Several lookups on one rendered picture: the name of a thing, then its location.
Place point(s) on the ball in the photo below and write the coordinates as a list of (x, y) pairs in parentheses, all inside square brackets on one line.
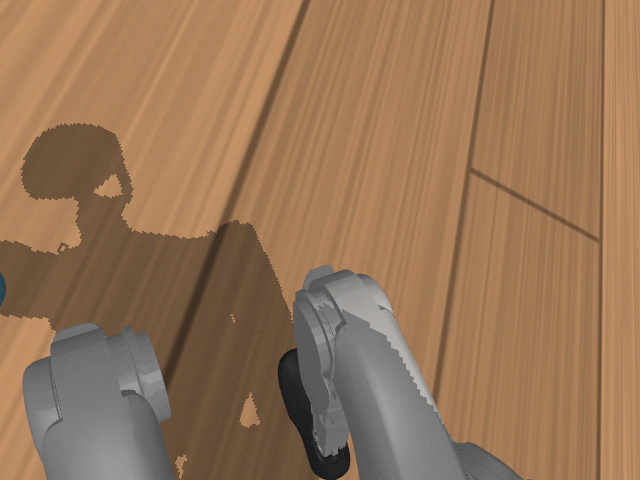
[(2, 288)]

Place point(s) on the right robot foot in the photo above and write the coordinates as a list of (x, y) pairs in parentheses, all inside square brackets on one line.
[(299, 410)]

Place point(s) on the right robot hand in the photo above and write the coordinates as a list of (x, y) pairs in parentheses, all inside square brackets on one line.
[(478, 464)]

